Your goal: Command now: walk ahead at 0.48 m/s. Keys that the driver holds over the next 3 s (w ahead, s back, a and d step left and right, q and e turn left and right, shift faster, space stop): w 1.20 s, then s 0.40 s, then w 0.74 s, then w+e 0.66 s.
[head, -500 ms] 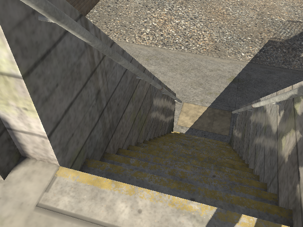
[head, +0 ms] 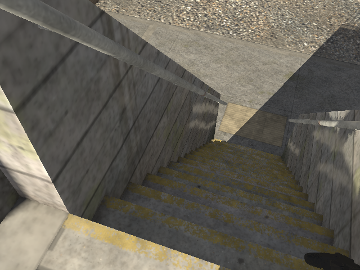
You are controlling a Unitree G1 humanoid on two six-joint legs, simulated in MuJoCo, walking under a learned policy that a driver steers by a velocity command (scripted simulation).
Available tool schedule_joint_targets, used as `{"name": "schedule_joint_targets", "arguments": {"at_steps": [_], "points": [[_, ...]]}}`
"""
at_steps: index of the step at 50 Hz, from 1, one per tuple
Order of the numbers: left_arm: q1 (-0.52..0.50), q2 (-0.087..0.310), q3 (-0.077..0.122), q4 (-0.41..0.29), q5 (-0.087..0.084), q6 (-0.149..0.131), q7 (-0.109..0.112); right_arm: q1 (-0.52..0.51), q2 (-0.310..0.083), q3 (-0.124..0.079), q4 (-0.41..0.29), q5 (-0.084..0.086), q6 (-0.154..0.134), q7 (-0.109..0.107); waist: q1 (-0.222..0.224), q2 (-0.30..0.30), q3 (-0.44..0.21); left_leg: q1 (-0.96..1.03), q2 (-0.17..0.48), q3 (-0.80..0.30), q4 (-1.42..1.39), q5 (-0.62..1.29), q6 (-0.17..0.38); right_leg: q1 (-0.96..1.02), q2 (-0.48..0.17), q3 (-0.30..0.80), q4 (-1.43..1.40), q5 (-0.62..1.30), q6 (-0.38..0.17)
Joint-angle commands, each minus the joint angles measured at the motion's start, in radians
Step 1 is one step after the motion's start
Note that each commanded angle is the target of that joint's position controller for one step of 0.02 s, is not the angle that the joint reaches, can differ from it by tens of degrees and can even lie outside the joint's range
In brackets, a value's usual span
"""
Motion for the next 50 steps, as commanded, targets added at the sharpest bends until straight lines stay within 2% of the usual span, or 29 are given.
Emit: {"name": "schedule_joint_targets", "arguments": {"at_steps": [1, 2, 3, 4, 7, 10, 14, 17, 18, 19, 20, 21, 22, 23, 24, 25, 26, 27, 28, 31, 34, 37, 39, 40, 42, 45, 48, 49, 50], "points": [[-0.01, 0.113, 0.019, -0.12, -0.035, -0.048, -0.018, 0.37, -0.181, -0.046, 0.075, 0.002, 0.005, 0.007, -0.154, 0.189, -0.235, 0.705, 0.386, -0.74, -0.357, -0.377, 0.239, -0.696, 0.012, 0.094, 0.655, -0.057, -0.024], [-0.081, 0.134, 0.025, -0.15, -0.04, -0.045, -0.013, 0.289, -0.137, -0.033, 0.06, 0.005, 0.003, 0.011, -0.13, 0.134, -0.113, 0.54, 0.347, -0.585, -0.367, -0.356, 0.202, -0.701, -0.042, 0.049, 0.638, 0.019, -0.032], [-0.091, 0.125, 0.03, -0.159, -0.03, -0.036, -0.002, 0.223, -0.11, -0.024, 0.055, -0.001, -0.003, 0.017, -0.089, 0.084, -0.052, 0.385, 0.292, -0.458, -0.391, -0.275, 0.168, -0.646, -0.09, 0.038, 0.568, 0.101, -0.03], [-0.071, 0.113, 0.037, -0.156, -0.021, -0.019, 0.006, 0.181, -0.094, -0.018, 0.055, -0.017, -0.011, 0.02, -0.052, 0.107, -0.041, 0.279, 0.244, -0.374, -0.417, -0.235, 0.141, -0.568, -0.123, 0.043, 0.506, 0.152, -0.03], [-0.002, 0.061, 0.033, -0.147, -0.004, 0.014, 0.013, 0.216, -0.083, -0.015, 0.088, -0.016, -0.02, 0.017, -0.008, 0.113, -0.023, 0.16, 0.217, -0.296, -0.464, -0.219, 0.176, -0.519, -0.146, 0.03, 0.437, 0.193, -0.007], [-0.179, 0.09, 0.036, -0.224, 0.007, 0.014, 0.018, 0.282, -0.136, -0.025, 0.112, -0.019, -0.03, -0.003, -0.038, 0.054, 0.026, 0.213, 0.255, -0.315, -0.476, -0.173, 0.195, -0.699, -0.168, 0.049, 0.268, 0.369, 0.007], [-0.295, 0.039, 0.021, -0.268, 0.03, -0.01, -0.003, 0.369, -0.145, -0.018, 0.137, -0.015, -0.002, -0.032, -0.082, 0.061, -0.034, 0.227, 0.166, -0.132, -0.382, 0.12, 0.118, -0.59, -0.098, -0.021, -0.005, 0.641, -0.005], [-0.224, 0.048, 0.028, -0.227, 0.01, 0.001, -0.009, 0.425, -0.127, -0.016, 0.16, -0.029, 0.006, -0.011, -0.068, 0.066, -0.096, 0.105, 0.172, -0.092, -0.321, 0.158, 0.136, -0.348, -0.018, -0.103, 0.17, 0.638, 0.018], [-0.154, 0.075, 0.042, -0.199, 0.002, 0.0, -0.015, 0.431, -0.146, -0.022, 0.178, -0.045, 0.004, -0.009, -0.041, 0.119, -0.087, 0.13, 0.223, -0.118, -0.258, 0.174, 0.144, -0.361, -0.041, -0.062, 0.284, 0.616, 0.008], [-0.204, 0.081, 0.039, -0.229, 0.014, -0.001, -0.011, 0.387, -0.105, -0.007, 0.161, -0.016, 0.01, -0.011, -0.034, 0.098, -0.025, 0.132, 0.167, -0.078, -0.216, 0.217, 0.114, -0.412, -0.025, -0.089, 0.162, 0.461, -0.003], [-0.281, 0.068, 0.029, -0.281, 0.016, -0.008, -0.013, 0.396, -0.098, -0.003, 0.168, -0.002, 0.018, -0.016, -0.051, 0.178, 0.031, 0.207, 0.184, -0.12, -0.197, 0.275, 0.091, -0.445, -0.021, -0.071, -0.014, 0.263, -0.022], [-0.264, 0.088, 0.041, -0.281, 0.018, -0.007, -0.02, 0.411, -0.117, -0.003, 0.178, -0.015, 0.031, -0.035, -0.034, 0.174, 0.013, 0.273, 0.198, -0.142, -0.101, 0.44, 0.08, -0.398, 0.013, -0.097, -0.076, 0.217, -0.029], [-0.119, 0.117, 0.06, -0.242, 0.026, -0.015, -0.031, 0.409, -0.151, -0.012, 0.187, -0.014, 0.043, -0.048, 0.043, 0.14, -0.037, 0.282, 0.185, -0.126, 0.081, 0.545, 0.065, -0.267, 0.035, -0.107, -0.192, 0.347, -0.066], [0.037, 0.228, 0.089, -0.2, 0.041, -0.022, -0.036, 0.462, -0.115, -0.002, 0.175, -0.016, 0.042, -0.057, 0.065, -0.039, -0.157, 0.135, 0.111, -0.081, 0.437, 0.319, 0.029, -0.042, -0.146, 0.149, -0.216, 0.523, -0.151], [0.037, 0.223, 0.069, -0.217, 0.013, -0.014, -0.045, 0.618, 0.012, 0.026, 0.195, -0.041, 0.021, -0.049, -0.042, -0.325, -0.208, -0.139, -0.04, -0.093, 0.795, -0.483, -0.001, 0.098, -0.307, 0.427, -0.202, 0.792, -0.277], [0.067, 0.178, 0.057, -0.222, 0.017, -0.017, -0.054, 0.623, -0.058, 0.008, 0.19, 0.013, -0.002, -0.041, -0.012, -0.343, -0.229, -0.254, -0.077, -0.233, 0.917, -0.441, 0.012, 0.049, -0.381, 0.678, -0.388, 0.579, -0.344], [0.011, 0.137, 0.047, -0.225, 0.013, -0.024, -0.057, 0.485, -0.144, -0.018, 0.161, 0.036, 0.004, -0.048, -0.016, -0.168, -0.109, -0.325, -0.037, -0.214, 0.975, -0.353, 0.015, -0.054, -0.374, 0.566, -0.399, 0.491, -0.316], [-0.079, 0.106, 0.033, -0.256, 0.018, -0.022, -0.056, 0.412, -0.137, -0.021, 0.141, 0.026, 0.021, -0.056, -0.026, -0.066, -0.068, -0.299, -0.008, -0.204, 0.95, -0.275, 0.015, -0.163, -0.335, 0.435, -0.408, 0.479, -0.292], [-0.166, 0.071, 0.017, -0.292, 0.017, -0.026, -0.054, 0.393, -0.12, -0.024, 0.129, 0.007, 0.041, -0.06, -0.059, -0.044, -0.045, -0.253, 0.03, -0.21, 0.892, -0.209, 0.0, -0.251, -0.279, 0.336, -0.418, 0.509, -0.27], [-0.173, 0.055, 0.008, -0.292, 0.033, -0.035, -0.035, 0.423, -0.087, -0.031, 0.12, -0.005, 0.07, -0.062, -0.103, -0.046, -0.065, -0.156, 0.082, -0.191, 0.703, -0.159, -0.021, -0.288, -0.209, 0.204, -0.424, 0.623, -0.24], [-0.098, 0.09, 0.018, -0.265, 0.023, -0.012, -0.015, 0.381, -0.076, -0.03, 0.083, -0.02, 0.077, -0.049, -0.084, -0.016, -0.086, -0.213, 0.117, -0.186, 0.472, -0.104, -0.036, -0.18, -0.199, 0.175, -0.4, 0.753, -0.242], [-0.097, 0.112, 0.023, -0.257, 0.041, 0.022, 0.002, 0.308, -0.015, 0.003, 0.036, -0.028, 0.083, -0.036, -0.062, -0.042, -0.146, -0.089, 0.115, -0.128, 0.305, -0.062, -0.061, -0.173, -0.19, 0.114, -0.384, 0.854, -0.232], [-0.143, 0.121, 0.024, -0.282, 0.036, 0.034, -0.007, 0.27, -0.027, 0.012, 0.002, -0.028, 0.091, -0.029, -0.056, -0.046, -0.112, -0.055, 0.099, -0.098, 0.258, -0.069, -0.073, -0.214, -0.18, 0.093, -0.374, 0.85, -0.227], [-0.129, 0.134, 0.026, -0.267, 0.05, 0.029, -0.007, 0.355, -0.06, 0.0, 0.029, -0.028, 0.086, -0.023, -0.075, -0.06, -0.137, -0.039, 0.12, -0.145, 0.369, 0.036, -0.057, -0.198, -0.236, 0.155, -0.337, 0.861, -0.254], [-0.172, 0.117, 0.025, -0.286, 0.015, 0.025, -0.003, 0.292, -0.084, 0.007, -0.018, -0.005, 0.068, -0.023, -0.071, -0.033, -0.079, -0.181, 0.142, -0.166, 0.358, -0.02, -0.06, -0.116, -0.258, 0.183, -0.303, 0.844, -0.256], [-0.159, 0.127, 0.03, -0.289, 0.007, 0.041, 0.006, 0.225, -0.097, 0.021, -0.078, 0.014, 0.044, -0.022, -0.037, -0.078, -0.06, -0.163, 0.139, -0.124, 0.295, -0.102, -0.065, -0.079, -0.242, 0.164, -0.227, 0.91, -0.238], [-0.251, 0.151, 0.035, -0.318, -0.011, 0.057, 0.006, 0.394, -0.131, 0.012, -0.064, 0.0, 0.033, -0.015, -0.137, -0.085, -0.158, 0.187, 0.051, -0.022, 0.115, -0.053, -0.025, -0.17, -0.164, 0.09, -0.032, 1.074, -0.178], [-0.246, 0.15, 0.039, -0.347, -0.021, 0.055, 0.01, 0.505, -0.201, -0.015, -0.029, -0.003, 0.023, -0.008, -0.166, 0.054, -0.182, 0.31, 0.065, -0.083, -0.013, 0.182, 0.03, -0.244, -0.051, 0.039, 0.19, 0.95, -0.119], [-0.195, 0.107, 0.026, -0.359, -0.01, 0.044, 0.007, 0.502, -0.211, -0.006, -0.043, -0.017, 0.044, -0.014, -0.128, 0.326, -0.163, 0.443, 0.209, -0.33, -0.057, 0.466, 0.171, -0.533, 0.108, -0.014, 0.491, 0.368, -0.038]]}}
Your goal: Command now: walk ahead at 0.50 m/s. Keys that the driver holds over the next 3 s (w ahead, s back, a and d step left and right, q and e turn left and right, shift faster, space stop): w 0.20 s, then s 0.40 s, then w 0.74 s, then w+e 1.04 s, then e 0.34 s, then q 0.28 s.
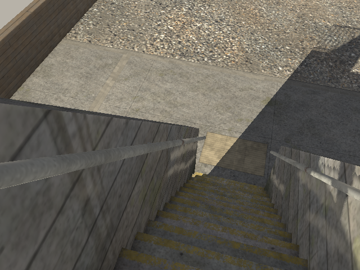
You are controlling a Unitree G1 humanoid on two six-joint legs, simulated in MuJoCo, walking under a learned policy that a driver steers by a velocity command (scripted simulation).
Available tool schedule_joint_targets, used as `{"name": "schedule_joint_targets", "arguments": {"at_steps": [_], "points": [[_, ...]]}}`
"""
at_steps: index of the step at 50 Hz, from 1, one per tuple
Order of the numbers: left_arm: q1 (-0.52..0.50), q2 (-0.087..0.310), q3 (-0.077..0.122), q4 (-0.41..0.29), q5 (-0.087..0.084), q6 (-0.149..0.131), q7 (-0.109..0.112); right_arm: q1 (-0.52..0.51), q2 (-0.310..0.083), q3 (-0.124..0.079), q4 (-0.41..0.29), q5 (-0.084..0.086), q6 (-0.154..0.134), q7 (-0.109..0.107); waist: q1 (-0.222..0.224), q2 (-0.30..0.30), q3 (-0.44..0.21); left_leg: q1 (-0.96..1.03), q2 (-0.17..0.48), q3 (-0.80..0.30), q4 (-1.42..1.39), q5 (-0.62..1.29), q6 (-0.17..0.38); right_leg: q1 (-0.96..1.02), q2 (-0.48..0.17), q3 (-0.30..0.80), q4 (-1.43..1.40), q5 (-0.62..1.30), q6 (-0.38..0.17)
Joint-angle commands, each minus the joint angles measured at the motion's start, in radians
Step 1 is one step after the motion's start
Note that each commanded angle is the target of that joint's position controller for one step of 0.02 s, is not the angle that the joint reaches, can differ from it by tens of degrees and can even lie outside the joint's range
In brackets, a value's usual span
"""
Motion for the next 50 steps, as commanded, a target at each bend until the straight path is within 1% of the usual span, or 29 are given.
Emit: {"name": "schedule_joint_targets", "arguments": {"at_steps": [1, 3, 5, 6, 12, 14, 16, 17, 18, 20, 23, 24, 25, 27, 28, 30, 32, 34, 36, 37, 38, 39, 40, 42, 43, 44, 46, 47, 50], "points": [[0.061, 0.084, 0.019, -0.089, 0.01, -0.03, 0.005, 0.237, -0.144, -0.027, -0.017, -0.013, 0.018, 0.001, -0.057, 0.343, -0.075, 0.348, 0.243, -0.416, -0.252, 0.892, 0.35, -0.424, 0.131, 0.129, 0.584, -0.2, 0.018], [-0.008, 0.125, 0.032, -0.167, -0.036, -0.01, 0.015, 0.156, -0.176, -0.051, -0.003, 0.015, 0.006, 0.021, -0.008, 0.139, 0.028, 0.17, 0.269, -0.43, -0.316, 0.42, 0.333, -0.491, 0.05, 0.151, 0.599, -0.171, 0.022], [0.0, 0.089, 0.021, -0.189, 0.015, 0.043, -0.001, 0.021, -0.152, -0.03, -0.059, -0.021, -0.004, 0.024, 0.041, 0.059, -0.003, -0.007, 0.214, -0.28, -0.243, 0.378, 0.291, -0.358, 0.028, 0.106, 0.498, 0.019, 0.038], [0.058, 0.07, 0.015, -0.172, 0.037, 0.063, -0.008, -0.015, -0.178, -0.03, -0.076, -0.042, -0.013, 0.019, 0.059, 0.087, -0.051, -0.045, 0.236, -0.281, -0.213, 0.422, 0.291, -0.282, 0.034, 0.089, 0.577, 0.166, 0.037], [0.088, 0.065, 0.005, -0.229, 0.054, 0.087, 0.005, -0.041, -0.131, 0.0, -0.106, -0.029, -0.006, -0.002, 0.063, 0.166, -0.095, 0.032, 0.183, -0.184, -0.099, 0.553, 0.226, -0.191, -0.009, 0.057, 0.353, 0.171, 0.071], [0.021, 0.116, 0.036, -0.212, 0.019, 0.085, 0.011, 0.035, -0.131, -0.016, -0.086, -0.008, 0.001, -0.007, -0.005, 0.136, -0.034, 0.092, 0.149, -0.164, 0.058, 0.295, 0.199, -0.297, -0.001, 0.068, 0.228, 0.302, 0.093], [0.137, 0.032, 0.01, -0.164, 0.039, 0.056, 0.0, -0.09, -0.074, 0.003, -0.109, 0.014, 0.013, -0.031, 0.099, 0.18, -0.032, -0.092, 0.077, -0.067, 0.162, 0.206, 0.106, -0.026, -0.014, -0.008, -0.105, 0.525, 0.081], [0.132, 0.099, 0.017, -0.141, 0.034, 0.035, 0.002, -0.013, -0.036, 0.016, -0.153, 0.014, 0.01, -0.037, 0.02, -0.06, -0.006, -0.139, -0.034, 0.065, 0.282, 0.111, -0.01, 0.022, -0.042, 0.134, -0.258, 0.81, 0.051], [0.114, 0.19, 0.038, -0.105, 0.009, 0.026, 0.011, -0.043, -0.095, 0.006, -0.217, 0.038, 0.006, -0.038, -0.018, -0.321, 0.061, -0.226, -0.009, 0.048, 0.284, -0.025, -0.047, -0.082, -0.139, 0.47, -0.332, 0.675, -0.049], [0.069, 0.14, 0.029, -0.118, 0.016, 0.036, 0.016, -0.135, -0.164, -0.008, -0.216, 0.057, -0.005, -0.038, 0.013, -0.181, 0.089, -0.253, 0.019, -0.015, 0.268, -0.075, -0.047, -0.082, -0.151, 0.511, -0.249, 0.731, -0.081], [0.02, 0.131, 0.039, -0.111, -0.009, 0.036, 0.021, -0.033, -0.099, 0.004, -0.153, -0.002, 0.006, -0.029, -0.032, 0.091, -0.024, 0.193, 0.033, 0.044, 0.018, 0.339, -0.026, -0.209, -0.031, 0.278, -0.202, 0.798, 0.087], [-0.018, 0.18, 0.071, -0.079, -0.044, 0.029, 0.034, 0.156, -0.097, -0.014, -0.098, -0.026, 0.004, -0.046, -0.152, 0.12, -0.029, 0.495, 0.086, -0.011, 0.092, 0.192, 0.044, -0.474, 0.053, 0.175, 0.032, 0.702, 0.18], [-0.109, 0.164, 0.072, -0.116, -0.037, 0.01, 0.034, 0.264, -0.09, -0.026, -0.035, -0.003, 0.0, -0.056, -0.204, 0.307, -0.032, 0.557, 0.183, -0.133, 0.107, 0.255, 0.154, -0.638, 0.044, 0.18, 0.196, 0.157, 0.201], [-0.136, 0.151, 0.078, -0.137, -0.04, -0.037, 0.018, 0.293, -0.15, -0.065, -0.038, 0.004, 0.017, -0.069, -0.203, 0.254, 0.002, 0.454, 0.285, -0.335, 0.097, 0.552, 0.283, -0.78, 0.051, 0.31, 0.354, -0.176, 0.142], [-0.095, 0.159, 0.085, -0.134, -0.029, -0.023, 0.006, 0.171, -0.195, -0.086, -0.075, 0.0, 0.023, -0.093, -0.122, 0.092, 0.047, 0.253, 0.253, -0.262, 0.117, 0.475, 0.262, -0.686, 0.07, 0.306, 0.218, 0.112, 0.1], [-0.042, 0.079, 0.054, -0.145, 0.036, 0.015, -0.012, 0.07, -0.168, -0.073, -0.079, 0.037, 0.027, -0.148, -0.052, 0.104, -0.037, 0.018, 0.135, -0.088, 0.243, 0.182, 0.148, -0.403, 0.022, 0.144, -0.087, 0.754, 0.075], [0.11, -0.024, 0.023, -0.057, -0.008, 0.041, -0.041, 0.095, -0.122, -0.057, -0.008, 0.032, 0.015, -0.125, 0.032, 0.082, -0.035, -0.406, 0.077, -0.036, 0.208, -0.337, 0.126, 0.106, 0.056, -0.004, -0.052, 1.077, 0.074], [0.211, 0.024, 0.043, -0.015, -0.028, 0.08, -0.026, -0.013, -0.087, -0.043, -0.02, 0.011, 0.012, -0.105, 0.116, 0.116, 0.026, -0.448, 0.079, -0.037, 0.324, -0.406, 0.091, 0.157, 0.001, -0.008, -0.147, 0.954, 0.064], [0.395, 0.091, 0.085, 0.071, -0.005, 0.114, -0.008, -0.046, -0.024, -0.022, 0.012, -0.001, 0.021, -0.084, 0.212, 0.102, -0.003, -0.359, 0.093, -0.062, 0.573, -0.233, 0.063, 0.309, -0.094, -0.028, -0.344, 0.957, 0.039], [0.498, 0.11, 0.096, 0.105, 0.017, 0.102, -0.013, -0.059, -0.019, -0.026, 0.04, 0.0, 0.02, -0.078, 0.284, 0.041, -0.035, -0.336, 0.028, -0.031, 0.831, -0.174, 0.038, 0.432, -0.134, -0.028, -0.443, 0.95, -0.004], [0.623, 0.125, 0.083, 0.129, 0.033, 0.08, -0.029, -0.038, 0.001, -0.041, 0.08, 0.007, 0.022, -0.078, 0.359, -0.107, -0.019, -0.464, -0.152, -0.064, 1.357, -0.572, -0.013, 0.538, -0.207, 0.108, -0.462, 0.839, -0.071], [0.531, 0.13, 0.021, 0.12, 0.072, 0.043, -0.044, 0.125, 0.062, -0.046, 0.096, 0.055, 0.013, -0.06, 0.183, -0.317, 0.005, -0.637, -0.212, -0.151, 1.708, -0.639, -0.043, 0.459, -0.249, 0.107, -0.149, 1.409, -0.011], [0.409, 0.186, 0.027, 0.121, 0.039, 0.029, -0.055, 0.282, 0.031, -0.056, 0.076, 0.072, 0.002, -0.06, 0.011, -0.434, -0.008, -0.716, -0.181, -0.172, 1.725, -0.482, -0.048, 0.396, -0.326, 0.26, -0.114, 1.594, -0.052], [0.324, 0.141, 0.012, 0.116, 0.033, 0.021, -0.069, 0.231, -0.025, -0.06, 0.08, 0.075, 0.016, -0.095, -0.024, -0.189, 0.012, -0.721, -0.134, -0.167, 1.661, -0.272, -0.008, 0.188, -0.369, 0.335, -0.244, 1.021, -0.108], [0.283, 0.264, 0.044, 0.161, 0.018, 0.018, -0.054, 0.13, 0.003, -0.042, 0.018, 0.085, 0.043, -0.118, -0.055, -0.268, 0.047, -0.817, -0.092, -0.119, 1.656, -0.225, 0.005, 0.098, -0.46, 0.601, -0.415, 0.426, -0.186], [0.26, 0.203, 0.021, 0.165, 0.019, 0.008, -0.037, -0.02, -0.042, -0.041, -0.016, 0.09, 0.062, -0.133, -0.011, -0.157, 0.163, -0.9, -0.068, -0.187, 1.6, -0.158, 0.021, 0.03, -0.47, 0.7, -0.508, 0.085, -0.19], [0.206, 0.058, -0.036, 0.166, 0.042, -0.009, -0.007, 0.002, -0.017, -0.029, -0.004, 0.06, 0.075, -0.122, -0.039, -0.104, 0.215, -0.881, -0.084, -0.251, 1.515, -0.001, 0.044, -0.068, -0.378, 0.594, -0.42, -0.026, -0.133], [0.193, 0.018, -0.042, 0.143, 0.037, -0.017, 0.0, 0.059, -0.067, -0.051, 0.023, 0.052, 0.069, -0.107, -0.054, -0.075, 0.204, -0.875, -0.086, -0.256, 1.297, 0.157, 0.045, -0.058, -0.283, 0.481, -0.337, -0.047, -0.092], [0.299, -0.05, -0.06, 0.162, 0.058, -0.019, 0.03, 0.04, 0.002, -0.04, 0.01, 0.026, 0.077, -0.08, -0.025, -0.032, 0.18, -0.812, -0.094, -0.212, 0.988, 0.3, -0.023, -0.087, -0.243, 0.37, -0.338, -0.027, -0.121]]}}
Over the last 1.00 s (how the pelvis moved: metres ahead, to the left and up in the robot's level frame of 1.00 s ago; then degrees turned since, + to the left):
0.39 -0.01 0.00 -1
